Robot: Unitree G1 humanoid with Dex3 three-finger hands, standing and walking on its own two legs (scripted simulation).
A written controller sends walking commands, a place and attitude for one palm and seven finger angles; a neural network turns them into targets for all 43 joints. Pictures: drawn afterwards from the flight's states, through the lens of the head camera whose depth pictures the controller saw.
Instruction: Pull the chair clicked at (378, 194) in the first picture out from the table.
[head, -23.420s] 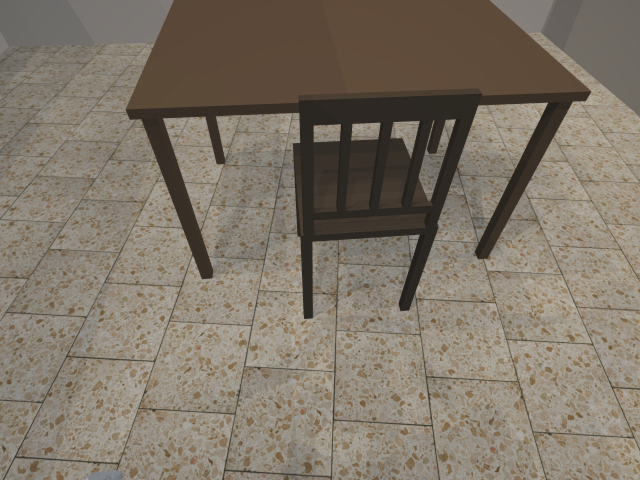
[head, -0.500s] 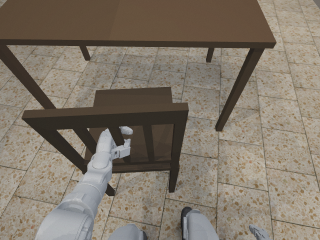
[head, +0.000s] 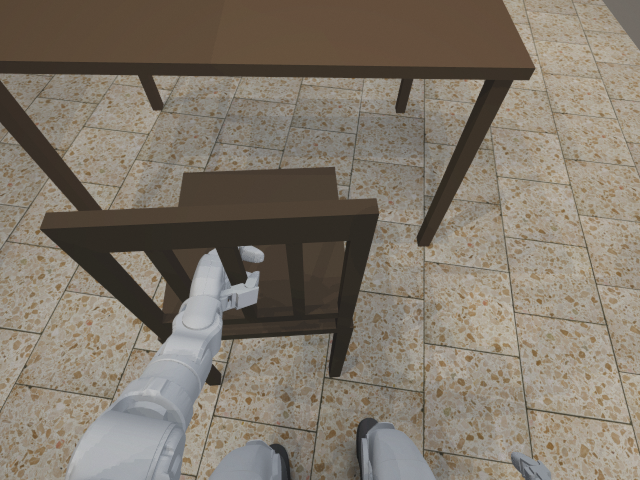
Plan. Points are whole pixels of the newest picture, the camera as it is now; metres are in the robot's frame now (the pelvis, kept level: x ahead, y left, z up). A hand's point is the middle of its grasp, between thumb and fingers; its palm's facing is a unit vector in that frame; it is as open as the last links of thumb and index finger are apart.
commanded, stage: step backward, pulling the chair out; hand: left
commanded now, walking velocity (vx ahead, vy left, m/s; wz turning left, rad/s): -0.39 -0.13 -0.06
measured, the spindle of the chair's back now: (240, 283) +0.39 +0.11 -0.09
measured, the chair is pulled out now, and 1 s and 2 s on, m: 0.26 0.44 0.64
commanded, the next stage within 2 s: stop walking, hand still on the chair in 1.18 s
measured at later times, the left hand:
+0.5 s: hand (243, 336) +0.30 +0.10 -0.06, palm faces -0.08 -0.98 -0.18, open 5.4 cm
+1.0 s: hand (239, 423) +0.19 +0.10 -0.06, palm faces -0.05 -0.98 -0.19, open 5.5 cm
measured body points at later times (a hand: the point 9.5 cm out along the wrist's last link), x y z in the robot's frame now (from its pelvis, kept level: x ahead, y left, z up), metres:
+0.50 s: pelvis -0.07 +0.00 +0.00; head +0.00 -0.01 +0.45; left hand +0.30 +0.15 -0.05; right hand +0.00 -0.28 -0.12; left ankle -0.01 +0.12 -0.72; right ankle -0.01 -0.14 -0.72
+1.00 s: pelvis -0.17 -0.01 +0.01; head -0.10 -0.04 +0.45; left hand +0.19 +0.15 -0.04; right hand -0.11 -0.29 -0.13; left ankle -0.14 +0.12 -0.69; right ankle -0.16 -0.15 -0.72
